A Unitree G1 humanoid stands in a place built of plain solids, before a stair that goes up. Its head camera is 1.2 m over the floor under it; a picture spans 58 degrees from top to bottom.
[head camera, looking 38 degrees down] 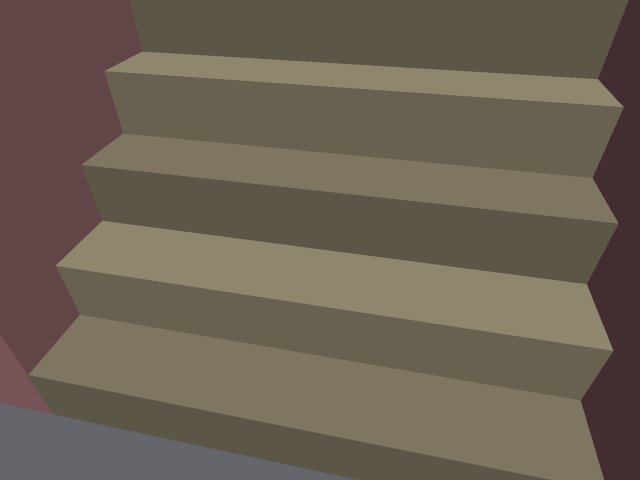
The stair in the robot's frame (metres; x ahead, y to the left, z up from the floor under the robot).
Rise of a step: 0.20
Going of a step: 0.22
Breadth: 1.43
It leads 12 degrees to the right of straight ahead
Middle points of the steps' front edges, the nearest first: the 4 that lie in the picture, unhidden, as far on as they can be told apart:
0.55 0.08 0.20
0.76 0.04 0.40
0.98 -0.01 0.60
1.19 -0.05 0.80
